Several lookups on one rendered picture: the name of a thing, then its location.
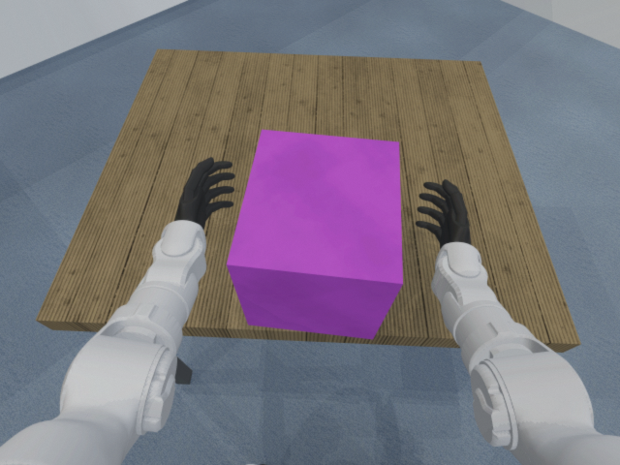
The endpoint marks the left robot forearm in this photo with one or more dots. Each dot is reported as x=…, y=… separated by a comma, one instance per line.
x=161, y=304

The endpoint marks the left robot upper arm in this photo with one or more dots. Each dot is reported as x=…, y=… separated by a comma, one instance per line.
x=119, y=390

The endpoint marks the right robot forearm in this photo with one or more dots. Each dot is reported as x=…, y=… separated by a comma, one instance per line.
x=478, y=322

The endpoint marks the table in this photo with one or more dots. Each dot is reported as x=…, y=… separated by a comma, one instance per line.
x=197, y=104

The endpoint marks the right robot upper arm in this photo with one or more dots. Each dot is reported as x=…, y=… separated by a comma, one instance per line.
x=534, y=406

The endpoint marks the robot right hand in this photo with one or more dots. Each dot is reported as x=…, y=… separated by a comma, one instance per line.
x=454, y=223

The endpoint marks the carton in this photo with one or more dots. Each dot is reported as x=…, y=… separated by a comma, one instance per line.
x=318, y=241

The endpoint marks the robot left hand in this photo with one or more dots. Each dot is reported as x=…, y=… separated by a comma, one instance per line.
x=194, y=202

